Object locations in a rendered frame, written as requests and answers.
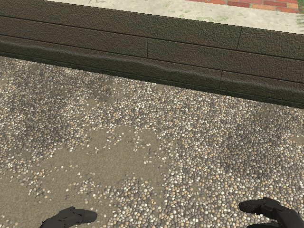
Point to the right robot hand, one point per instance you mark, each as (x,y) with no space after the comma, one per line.
(270,208)

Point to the left robot hand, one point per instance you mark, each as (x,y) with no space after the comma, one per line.
(69,217)

